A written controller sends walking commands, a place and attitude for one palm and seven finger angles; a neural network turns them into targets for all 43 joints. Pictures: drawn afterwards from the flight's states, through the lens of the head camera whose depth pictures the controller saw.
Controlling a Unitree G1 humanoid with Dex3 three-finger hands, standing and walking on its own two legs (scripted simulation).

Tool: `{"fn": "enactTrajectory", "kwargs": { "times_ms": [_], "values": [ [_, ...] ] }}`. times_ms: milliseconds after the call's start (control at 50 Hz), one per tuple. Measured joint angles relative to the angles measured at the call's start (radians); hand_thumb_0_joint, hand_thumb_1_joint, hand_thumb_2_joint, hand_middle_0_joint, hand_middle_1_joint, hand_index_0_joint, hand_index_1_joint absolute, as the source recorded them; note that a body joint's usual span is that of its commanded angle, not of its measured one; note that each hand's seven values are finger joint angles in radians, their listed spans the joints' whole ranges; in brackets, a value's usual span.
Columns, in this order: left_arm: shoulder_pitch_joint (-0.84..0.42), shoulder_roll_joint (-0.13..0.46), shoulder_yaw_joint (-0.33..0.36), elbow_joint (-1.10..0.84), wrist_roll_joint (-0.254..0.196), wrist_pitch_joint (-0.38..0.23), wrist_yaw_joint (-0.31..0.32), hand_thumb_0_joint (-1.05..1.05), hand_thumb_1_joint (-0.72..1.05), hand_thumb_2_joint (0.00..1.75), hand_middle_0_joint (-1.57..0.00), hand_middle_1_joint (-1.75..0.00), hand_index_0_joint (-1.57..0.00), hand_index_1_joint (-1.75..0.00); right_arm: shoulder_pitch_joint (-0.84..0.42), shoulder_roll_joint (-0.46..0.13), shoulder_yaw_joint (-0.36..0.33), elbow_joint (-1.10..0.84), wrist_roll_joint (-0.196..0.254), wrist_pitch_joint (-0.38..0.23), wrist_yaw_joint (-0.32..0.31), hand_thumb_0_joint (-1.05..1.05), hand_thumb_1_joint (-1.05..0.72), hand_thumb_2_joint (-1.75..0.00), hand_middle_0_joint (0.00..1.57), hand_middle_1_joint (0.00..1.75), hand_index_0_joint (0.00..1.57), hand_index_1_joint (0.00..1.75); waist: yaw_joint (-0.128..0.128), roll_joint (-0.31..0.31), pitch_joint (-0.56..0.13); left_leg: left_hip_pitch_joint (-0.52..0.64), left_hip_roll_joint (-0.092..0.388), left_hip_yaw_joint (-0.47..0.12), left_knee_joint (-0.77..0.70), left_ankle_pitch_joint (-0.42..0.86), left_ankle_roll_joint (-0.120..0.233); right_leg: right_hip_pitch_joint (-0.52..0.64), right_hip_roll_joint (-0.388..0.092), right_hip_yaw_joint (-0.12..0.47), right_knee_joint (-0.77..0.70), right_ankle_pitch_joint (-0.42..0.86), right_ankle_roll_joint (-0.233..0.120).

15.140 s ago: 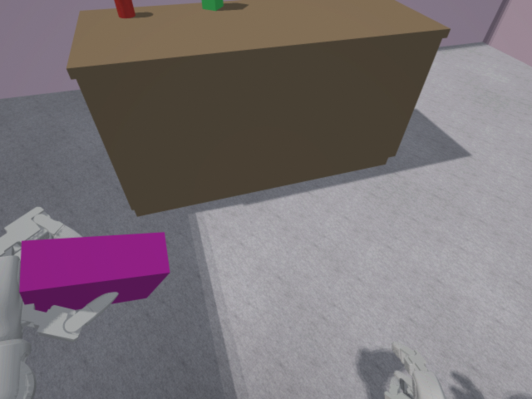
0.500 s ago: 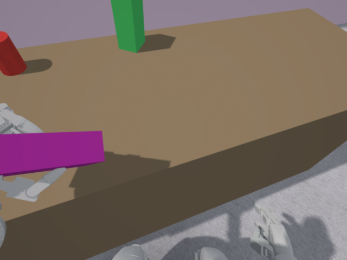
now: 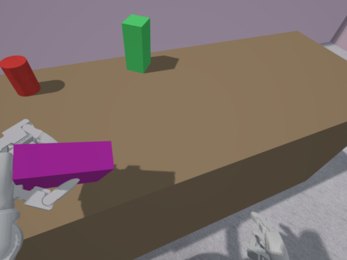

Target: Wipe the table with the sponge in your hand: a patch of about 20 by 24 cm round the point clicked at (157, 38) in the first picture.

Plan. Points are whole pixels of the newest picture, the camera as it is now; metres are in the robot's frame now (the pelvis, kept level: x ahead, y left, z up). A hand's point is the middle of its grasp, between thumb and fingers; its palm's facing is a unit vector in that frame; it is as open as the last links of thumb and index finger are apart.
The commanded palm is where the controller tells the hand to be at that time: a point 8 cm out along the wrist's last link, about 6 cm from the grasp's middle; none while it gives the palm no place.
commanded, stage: come to a stop and stand still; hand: left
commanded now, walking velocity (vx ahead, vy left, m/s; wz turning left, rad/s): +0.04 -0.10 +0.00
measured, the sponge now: (78, 165) +0.24 +0.19 +0.14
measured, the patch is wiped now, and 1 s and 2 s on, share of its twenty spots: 0.00 0.00 0.00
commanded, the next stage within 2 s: look again from close up in 0.96 s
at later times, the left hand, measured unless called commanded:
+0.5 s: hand (48, 172) +0.22 +0.24 +0.15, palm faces +0.25 -0.89 -0.38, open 9.1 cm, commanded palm +0.17 +0.29 +0.18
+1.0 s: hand (14, 155) +0.24 +0.30 +0.16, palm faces +0.38 -0.84 -0.38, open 9.1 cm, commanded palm +0.18 +0.32 +0.18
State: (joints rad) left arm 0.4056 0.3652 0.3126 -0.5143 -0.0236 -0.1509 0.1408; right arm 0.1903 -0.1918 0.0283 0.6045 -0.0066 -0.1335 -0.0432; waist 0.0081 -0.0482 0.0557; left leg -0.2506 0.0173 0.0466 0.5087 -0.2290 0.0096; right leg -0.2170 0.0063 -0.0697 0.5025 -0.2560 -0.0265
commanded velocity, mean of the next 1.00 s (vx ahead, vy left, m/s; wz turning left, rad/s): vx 0.00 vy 0.00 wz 0.00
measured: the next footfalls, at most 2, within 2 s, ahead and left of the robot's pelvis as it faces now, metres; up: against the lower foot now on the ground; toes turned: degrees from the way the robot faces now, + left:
none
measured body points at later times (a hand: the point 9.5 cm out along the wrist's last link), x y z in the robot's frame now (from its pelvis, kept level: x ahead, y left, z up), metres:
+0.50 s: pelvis +0.00 +0.02 +0.00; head +0.02 +0.04 +0.45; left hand +0.20 +0.28 +0.17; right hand +0.16 -0.22 -0.07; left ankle +0.03 +0.11 -0.74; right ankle +0.01 -0.10 -0.74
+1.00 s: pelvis +0.02 +0.04 +0.00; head +0.05 +0.07 +0.45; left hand +0.21 +0.34 +0.18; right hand +0.21 -0.17 -0.06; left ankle +0.03 +0.11 -0.74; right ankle +0.01 -0.10 -0.74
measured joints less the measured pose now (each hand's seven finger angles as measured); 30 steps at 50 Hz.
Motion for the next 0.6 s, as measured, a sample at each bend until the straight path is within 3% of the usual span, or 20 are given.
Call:
{"fn": "enactTrajectory", "kwargs": {
  "times_ms": [80, 180, 220, 280, 340, 420, 480, 600],
  "values": [
    [0.018, 0.05, 0.055, -0.023, -0.013, -0.033, 0.0, 0.0, -0.41, 1.02, -0.84, -1.35, -0.84, -1.35, -0.004, 0.008, 0.002, -0.021, 0.002, 0.0, 0.006, 0.01, -0.9, -0.9, 0.21, 0.3, 0.2, 0.3, -0.008, 0.018, -0.013, -0.006, 0.012, -0.005, -0.026, 0.018, -0.003, 0.011, 0.014, -0.005, -0.062, 0.037, -0.003],
    [0.063, 0.022, 0.057, 0.037, -0.023, -0.015, -0.001, 0.0, -0.41, 1.02, -0.84, -1.35, -0.84, -1.35, 0.007, -0.001, 0.005, -0.017, 0.008, 0.018, 0.008, 0.01, -0.9, -0.9, 0.21, 0.3, 0.2, 0.3, 0.0, 0.053, -0.047, -0.001, 0.019, -0.002, -0.047, 0.026, -0.005, 0.024, 0.023, 0.0, -0.106, 0.059, -0.004],
    [-0.061, 0.074, 0.069, 0.124, 0.032, -0.028, -0.057, 0.0, -0.41, 1.02, -0.84, -1.35, -0.84, -1.35, 0.033, -0.006, -0.011, -0.015, 0.001, -0.002, 0.001, 0.01, -0.9, -0.9, 0.21, 0.3, 0.2, 0.3, 0.045, 0.055, -0.036, -0.021, 0.023, -0.01, -0.028, 0.025, -0.005, 0.013, 0.027, -0.009, -0.1, 0.06, -0.003],
    [-0.177, 0.088, 0.109, 0.241, 0.0, -0.049, -0.06, 0.0, -0.41, 1.02, -0.84, -1.35, -0.84, -1.35, 0.021, -0.017, -0.01, 0.001, 0.01, -0.008, 0.014, 0.01, -0.9, -0.9, 0.21, 0.3, 0.2, 0.3, 0.066, 0.049, -0.009, -0.029, 0.025, -0.003, -0.027, 0.034, -0.006, -0.005, 0.027, -0.002, -0.086, 0.065, -0.009],
    [-0.139, 0.014, 0.086, 0.212, -0.02, -0.035, -0.042, 0.0, -0.41, 1.02, -0.84, -1.35, -0.84, -1.35, 0.018, -0.034, -0.019, -0.014, 0.017, -0.022, 0.032, 0.01, -0.9, -0.9, 0.21, 0.3, 0.21, 0.3, 0.048, 0.062, 0.01, -0.021, 0.016, 0.017, -0.031, 0.035, 0.005, -0.012, 0.018, 0.017, -0.069, 0.062, 0.002],
    [0.004, -0.045, -0.018, 0.087, -0.012, -0.046, -0.055, 0.0, -0.41, 1.02, -0.84, -1.36, -0.84, -1.36, 0.026, -0.035, -0.019, -0.018, 0.015, -0.028, 0.031, 0.01, -0.9, -0.9, 0.21, 0.3, 0.2, 0.3, 0.012, 0.06, 0.0, -0.015, 0.007, 0.029, -0.027, 0.023, 0.017, -0.008, 0.008, 0.029, -0.066, 0.054, 0.015],
    [0.064, -0.018, -0.038, 0.04, -0.007, -0.061, -0.067, 0.0, -0.41, 1.02, -0.84, -1.36, -0.84, -1.36, 0.039, -0.018, -0.011, -0.018, 0.01, -0.022, 0.017, 0.01, -0.9, -0.9, 0.21, 0.3, 0.2, 0.3, -0.003, 0.035, -0.012, -0.014, 0.003, 0.028, -0.022, 0.012, 0.022, -0.003, 0.004, 0.028, -0.068, 0.046, 0.019],
    [0.009, 0.051, 0.068, 0.071, -0.011, -0.064, -0.041, 0.0, -0.41, 1.02, -0.84, -1.36, -0.84, -1.36, 0.045, -0.003, -0.002, -0.019, 0.011, -0.022, 0.001, 0.01, -0.9, -0.9, 0.21, 0.3, 0.2, 0.3, 0.003, 0.006, 0.001, -0.006, -0.011, 0.022, -0.03, 0.005, 0.032, 0.01, -0.009, 0.022, -0.077, 0.039, 0.029]
  ]
}}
